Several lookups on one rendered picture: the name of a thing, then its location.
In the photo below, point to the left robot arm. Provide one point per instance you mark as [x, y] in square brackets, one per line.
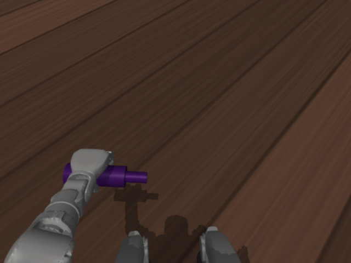
[49, 239]

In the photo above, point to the bottle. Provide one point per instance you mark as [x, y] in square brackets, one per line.
[113, 176]

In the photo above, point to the left robot hand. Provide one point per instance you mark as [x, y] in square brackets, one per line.
[94, 161]

